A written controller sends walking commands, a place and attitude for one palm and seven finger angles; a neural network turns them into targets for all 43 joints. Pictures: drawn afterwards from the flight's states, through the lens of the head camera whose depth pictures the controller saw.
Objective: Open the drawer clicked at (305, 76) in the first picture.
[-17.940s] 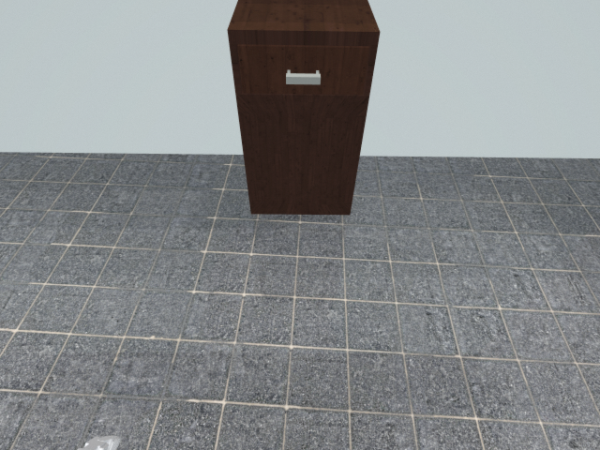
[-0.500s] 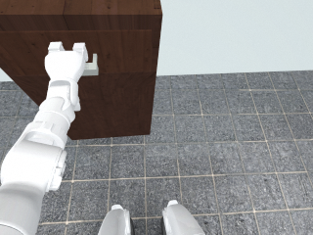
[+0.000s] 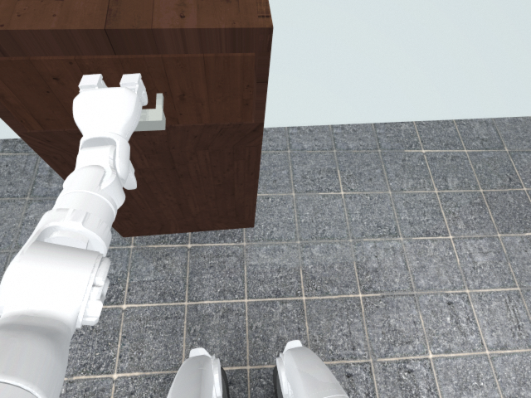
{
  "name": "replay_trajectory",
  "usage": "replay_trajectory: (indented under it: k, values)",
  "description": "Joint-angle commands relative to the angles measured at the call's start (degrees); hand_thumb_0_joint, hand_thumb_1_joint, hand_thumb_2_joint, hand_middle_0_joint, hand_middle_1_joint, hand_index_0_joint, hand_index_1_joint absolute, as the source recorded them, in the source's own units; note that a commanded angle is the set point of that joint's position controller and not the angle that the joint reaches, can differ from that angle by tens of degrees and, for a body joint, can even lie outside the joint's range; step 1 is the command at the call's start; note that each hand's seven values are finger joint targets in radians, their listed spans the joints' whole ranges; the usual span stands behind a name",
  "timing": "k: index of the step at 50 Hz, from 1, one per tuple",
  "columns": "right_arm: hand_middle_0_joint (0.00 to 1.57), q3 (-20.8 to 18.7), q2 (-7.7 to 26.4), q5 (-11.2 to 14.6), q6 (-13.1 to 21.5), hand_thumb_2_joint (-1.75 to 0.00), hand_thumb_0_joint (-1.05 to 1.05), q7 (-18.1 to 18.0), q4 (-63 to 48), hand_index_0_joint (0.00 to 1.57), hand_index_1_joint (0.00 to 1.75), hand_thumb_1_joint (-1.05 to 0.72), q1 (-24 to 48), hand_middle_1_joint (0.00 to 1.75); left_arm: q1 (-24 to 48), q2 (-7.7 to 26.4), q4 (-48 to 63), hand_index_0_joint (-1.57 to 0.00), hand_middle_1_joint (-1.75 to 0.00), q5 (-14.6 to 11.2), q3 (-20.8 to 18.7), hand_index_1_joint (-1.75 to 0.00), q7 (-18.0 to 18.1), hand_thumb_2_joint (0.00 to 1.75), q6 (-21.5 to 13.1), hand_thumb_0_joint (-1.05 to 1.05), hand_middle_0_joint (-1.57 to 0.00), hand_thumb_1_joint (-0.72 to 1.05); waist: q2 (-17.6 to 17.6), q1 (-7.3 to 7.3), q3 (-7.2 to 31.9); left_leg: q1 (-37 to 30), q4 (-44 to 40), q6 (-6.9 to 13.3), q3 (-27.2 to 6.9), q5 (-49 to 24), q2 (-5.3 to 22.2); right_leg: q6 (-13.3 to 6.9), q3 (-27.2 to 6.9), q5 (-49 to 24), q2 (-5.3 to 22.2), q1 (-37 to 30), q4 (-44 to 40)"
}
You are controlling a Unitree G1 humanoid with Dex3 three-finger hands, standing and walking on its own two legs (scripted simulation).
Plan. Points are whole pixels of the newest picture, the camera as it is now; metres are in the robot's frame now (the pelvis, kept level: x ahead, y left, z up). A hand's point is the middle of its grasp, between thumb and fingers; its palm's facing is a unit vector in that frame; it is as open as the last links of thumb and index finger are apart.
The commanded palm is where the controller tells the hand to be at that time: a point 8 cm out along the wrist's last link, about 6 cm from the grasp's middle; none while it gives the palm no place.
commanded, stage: lift the fingers back up to retry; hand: left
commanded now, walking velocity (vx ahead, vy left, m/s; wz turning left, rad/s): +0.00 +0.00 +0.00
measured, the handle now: (130, 110) +0.59 +0.17 +0.00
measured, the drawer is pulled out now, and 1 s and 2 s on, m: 0.00 0.00 0.00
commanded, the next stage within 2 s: re-aim the fingers above the handle in 0.58 s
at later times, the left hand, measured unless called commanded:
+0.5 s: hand (111, 108) +0.53 +0.17 +0.07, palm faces -0.04 -0.04 -1.00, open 13.9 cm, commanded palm +0.51 +0.16 +0.12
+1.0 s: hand (113, 115) +0.52 +0.17 +0.07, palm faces -0.05 -0.03 -1.00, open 13.9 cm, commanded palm +0.51 +0.17 +0.12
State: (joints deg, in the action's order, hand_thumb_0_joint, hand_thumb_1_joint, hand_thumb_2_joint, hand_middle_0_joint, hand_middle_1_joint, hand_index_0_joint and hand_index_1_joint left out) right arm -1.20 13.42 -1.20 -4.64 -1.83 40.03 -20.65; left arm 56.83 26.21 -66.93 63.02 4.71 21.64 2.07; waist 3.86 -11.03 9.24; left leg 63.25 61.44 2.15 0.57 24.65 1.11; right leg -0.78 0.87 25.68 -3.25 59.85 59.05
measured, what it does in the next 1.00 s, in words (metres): stands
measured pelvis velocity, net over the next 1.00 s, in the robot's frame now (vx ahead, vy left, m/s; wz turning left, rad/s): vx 0.04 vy -0.01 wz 0.01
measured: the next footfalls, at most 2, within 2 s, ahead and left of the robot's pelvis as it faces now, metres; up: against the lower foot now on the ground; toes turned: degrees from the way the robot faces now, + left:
none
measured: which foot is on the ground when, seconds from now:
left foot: down 0.00-1.00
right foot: down 0.00-1.00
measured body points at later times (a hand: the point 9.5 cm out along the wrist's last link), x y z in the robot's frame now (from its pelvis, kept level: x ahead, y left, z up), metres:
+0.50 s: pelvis +0.04 +0.00 +0.04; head +0.14 +0.00 +0.48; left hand +0.53 +0.17 +0.12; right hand +0.05 -0.27 -0.09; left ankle +0.03 +0.10 -0.66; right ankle +0.01 -0.12 -0.66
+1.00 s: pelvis +0.04 -0.01 +0.04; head +0.13 -0.02 +0.48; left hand +0.52 +0.16 +0.12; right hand +0.05 -0.28 -0.09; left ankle +0.03 +0.10 -0.66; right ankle +0.01 -0.12 -0.66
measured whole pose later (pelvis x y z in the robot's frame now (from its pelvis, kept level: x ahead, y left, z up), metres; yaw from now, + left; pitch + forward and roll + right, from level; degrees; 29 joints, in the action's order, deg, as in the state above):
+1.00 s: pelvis +0.04 -0.01 +0.04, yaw +1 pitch +19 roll -1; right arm -3.7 13.6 -0.6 -7.0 -1.1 40.7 -20.1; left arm 48.5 21.9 -62.0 62.0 6.2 19.6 1.0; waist 3.3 -7.3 8.9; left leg 44.2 47.0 1.1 1.0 22.2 0.7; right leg -1.7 -0.1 23.4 -3.0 41.5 45.5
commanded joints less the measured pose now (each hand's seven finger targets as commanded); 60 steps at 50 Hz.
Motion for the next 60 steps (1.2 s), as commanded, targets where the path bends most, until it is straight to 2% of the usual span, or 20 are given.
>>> replay_trajectory:
  k: [1,4,10,14,15,18,21,26,31,35,37,39,41,44,45,49,50,54,57,60]
  values:
    - [0.20,-3.9,10.1,-0.3,0.4,-0.90,0.00,-1.0,-1.8,0.20,0.30,-0.90,-10.8,0.30,25.9,13.5,12.6,-0.30,-1.20,-0.2,-3.8,-1.20,2.0,0.30,0.0,0.00,-0.30,-0.50,4.0,-0.28,30.5,-28.6,-7.5,0.7,-1.9,-18.9,-0.8,-0.9,0.4,-15.8,-1.1,-13.2,-10.7]
    - [0.20,-4.3,9.7,-0.3,0.3,-0.90,0.00,-0.8,-1.8,0.20,0.30,-0.90,-10.8,0.30,24.0,10.8,14.1,-0.30,-1.20,-0.4,-2.6,-1.20,2.0,0.30,-0.6,0.00,-0.30,-0.50,3.8,0.01,30.7,-31.9,-8.4,0.5,-1.7,-22.7,-0.8,-0.9,0.5,-19.2,-1.3,-15.3,-12.0]
    - [0.20,-4.7,9.9,-0.1,-0.4,-0.90,0.00,-0.7,-0.9,0.20,0.30,-0.90,-10.7,0.30,23.3,10.8,14.7,-0.30,-1.20,-0.8,-2.8,-1.20,1.9,0.30,-0.6,0.00,-0.30,-0.50,2.5,0.28,27.6,-34.5,-11.3,0.4,-1.3,-25.3,-0.8,-1.0,0.5,-22.1,-1.3,-18.7,-14.7]
    - [0.20,-5.3,9.4,0.0,-1.0,-0.90,0.00,-0.1,-1.1,0.20,0.30,-0.90,-10.4,0.30,21.5,5.4,16.9,-0.30,-1.20,-1.4,0.7,-1.20,0.7,0.30,-0.8,0.00,-0.30,-0.50,4.1,0.65,27.5,-40.2,-12.6,-0.2,-1.6,-31.4,-0.6,-1.1,1.0,-24.6,-1.5,-19.1,-15.9]
    - [0.20,-5.4,9.5,0.0,-1.3,-0.90,0.00,0.1,-0.8,0.20,0.30,-0.90,-10.3,0.30,20.9,5.0,15.7,-0.30,-1.20,-1.6,0.7,-1.20,0.5,0.30,-0.5,0.00,-0.30,-0.50,2.6,0.43,25.3,-40.0,-13.2,-0.1,-1.6,-31.2,-0.5,-1.1,1.1,-24.6,-1.7,-19.2,-16.5]
    - [0.20,-5.2,9.7,0.2,-2.0,-0.90,0.00,0.1,-1.2,0.20,0.30,-0.90,-9.6,0.30,18.8,8.3,16.0,-0.30,-1.20,-2.1,-2.0,-1.20,0.0,0.30,-0.3,0.00,-0.30,-0.50,1.3,1.81,25.5,-39.0,-14.5,0.1,-0.7,-31.8,-1.0,-1.2,0.5,-27.8,-1.3,-24.0,-17.4]
    - [0.20,-5.2,9.5,0.3,-2.4,-0.90,0.00,0.1,-1.7,0.20,0.30,-0.90,-8.8,0.30,17.0,8.2,15.3,-0.30,-1.20,-1.2,-1.9,-1.20,0.0,0.30,0.0,0.00,-0.30,-0.50,0.1,2.31,23.5,-37.9,-15.6,0.2,-0.1,-31.2,-1.3,-1.1,0.3,-28.8,-1.2,-25.8,-18.1]
    - [0.20,-5.5,9.2,0.3,-2.6,-0.90,0.00,0.5,-2.7,0.20,0.30,-0.90,-7.6,0.30,14.1,3.2,15.6,-0.30,-1.20,-1.5,0.9,-1.20,-0.3,0.30,-0.5,0.00,-0.30,-0.50,-1.5,2.41,21.8,-38.9,-16.3,0.1,0.3,-32.2,-1.2,-0.9,0.2,-29.4,-1.1,-25.9,-18.7]
    - [0.20,-5.6,9.2,0.2,-2.2,-0.90,0.00,0.0,-2.7,0.20,0.30,-0.90,-7.1,0.30,17.6,8.5,17.8,-0.30,-1.20,-0.3,-2.8,-1.20,1.1,0.30,-1.8,0.00,-0.30,-0.50,-1.5,2.43,23.7,-37.3,-15.9,0.4,0.8,-29.8,-1.7,-0.8,-0.9,-30.1,-0.6,-27.7,-18.3]
    - [0.20,-5.8,8.9,0.0,-1.8,-0.90,0.00,0.1,-2.4,0.20,0.30,-0.90,-7.1,0.30,17.8,6.5,17.1,-0.30,-1.20,-0.1,-1.8,-1.20,2.1,0.30,-1.9,0.00,-0.30,-0.50,0.0,2.17,23.7,-38.7,-15.1,0.2,0.4,-30.9,-1.5,-1.0,-0.3,-28.8,-0.9,-25.4,-17.6]
    - [0.20,-5.7,9.2,0.0,-1.7,-0.90,0.00,0.0,-2.5,0.20,0.30,-0.90,-7.0,0.30,19.1,9.2,17.6,-0.30,-1.20,0.0,-3.3,-1.20,2.5,0.30,-1.5,0.00,-0.30,-0.50,-0.7,2.33,25.8,-37.5,-15.0,0.3,0.7,-29.9,-1.9,-0.8,-0.9,-29.8,-0.7,-27.3,-17.5]
    - [0.20,-5.9,8.7,-0.1,-1.6,-0.90,0.00,0.3,-2.4,0.20,0.30,-0.90,-7.2,0.30,19.2,6.5,18.4,-0.30,-1.20,0.1,-1.4,-1.20,2.2,0.30,-1.4,0.00,-0.30,-0.50,1.4,2.30,27.8,-40.1,-14.6,0.2,0.4,-33.0,-1.7,-0.9,-0.7,-31.0,-0.8,-26.6,-17.0]
    - [0.20,-5.8,9.0,0.0,-1.7,-0.90,0.00,0.4,-2.1,0.20,0.30,-0.90,-7.2,0.30,18.0,6.7,16.5,-0.30,-1.20,-0.4,-1.5,-1.20,1.6,0.30,-0.6,0.00,-0.30,-0.50,-0.1,2.07,25.2,-38.9,-14.8,0.2,0.6,-31.7,-1.6,-0.7,-0.6,-30.5,-0.9,-26.3,-17.6]
    - [0.20,-5.9,8.9,0.2,-1.6,-0.90,0.00,0.3,-2.3,0.20,0.30,-0.90,-7.2,0.30,17.4,5.2,16.1,-0.30,-1.20,-0.9,-0.3,-1.20,0.5,0.30,-0.6,0.00,-0.30,-0.50,-1.0,2.00,25.6,-38.4,-15.0,0.4,0.9,-30.6,-1.9,-0.6,-1.2,-31.1,-0.7,-27.6,-18.2]
    - [0.20,-5.7,9.2,0.3,-1.7,-0.90,0.00,0.2,-2.0,0.20,0.30,-0.90,-7.3,0.30,17.7,6.9,15.8,-0.30,-1.20,-0.9,-1.5,-1.20,0.3,0.30,-0.7,0.00,-0.30,-0.50,-1.3,1.97,23.9,-37.4,-15.4,0.5,0.7,-29.5,-1.9,-0.7,-1.0,-30.6,-0.7,-27.5,-18.2]
    - [0.20,-5.5,8.9,0.4,-1.4,-0.90,0.00,0.0,-2.3,0.20,0.30,-0.90,-7.1,0.30,17.5,5.8,15.1,-0.30,-1.20,-0.7,-0.4,-1.20,0.0,0.30,-1.7,0.00,-0.30,-0.50,-1.6,1.83,22.3,-35.6,-15.9,0.6,0.8,-26.3,-2.1,-0.7,-1.3,-28.2,-0.6,-27.1,-18.7]
    - [0.20,-5.6,9.1,0.4,-1.3,-0.90,0.00,-0.1,-2.2,0.20,0.30,-0.90,-7.1,0.30,17.5,7.5,14.8,-0.30,-1.20,-0.6,-1.9,-1.20,0.4,0.30,-1.8,0.00,-0.30,-0.50,-2.7,1.90,21.5,-34.7,-15.9,0.7,0.8,-25.0,-2.1,-0.7,-1.3,-27.3,-0.6,-26.9,-18.8]
    - [0.20,-5.4,8.9,0.2,-0.9,-0.90,0.00,-0.3,-2.6,0.20,0.30,-0.90,-7.0,0.30,17.6,10.0,15.5,-0.30,-1.20,0.2,-3.7,-1.20,1.6,0.30,-2.4,0.00,-0.30,-0.50,-0.8,3.00,24.6,-34.2,-15.7,0.5,1.2,-25.2,-2.4,-0.7,-1.6,-27.7,-0.5,-28.4,-18.0]
    - [0.20,-5.2,9.3,0.4,-0.7,-0.90,0.00,-0.1,-2.4,0.20,0.30,-0.90,-7.1,0.30,17.8,10.8,13.5,-0.30,-1.20,0.4,-3.9,-1.20,2.4,0.30,-1.1,0.00,-0.30,-0.50,-1.8,2.56,22.1,-32.8,-16.0,0.5,1.2,-23.2,-2.2,-0.7,-1.4,-25.6,-0.6,-27.1,-18.4]
    - [0.20,-5.3,9.4,0.5,-0.3,-0.90,0.00,-0.2,-2.0,0.20,0.30,-0.90,-7.6,0.30,20.9,10.1,13.5,-0.30,-1.20,0.2,-2.8,-1.20,2.2,0.30,-0.6,0.00,-0.30,-0.50,-0.6,1.51,22.9,-33.8,-15.9,0.6,1.2,-22.6,-2.1,-0.6,-1.5,-24.7,-0.6,-26.0,-18.7]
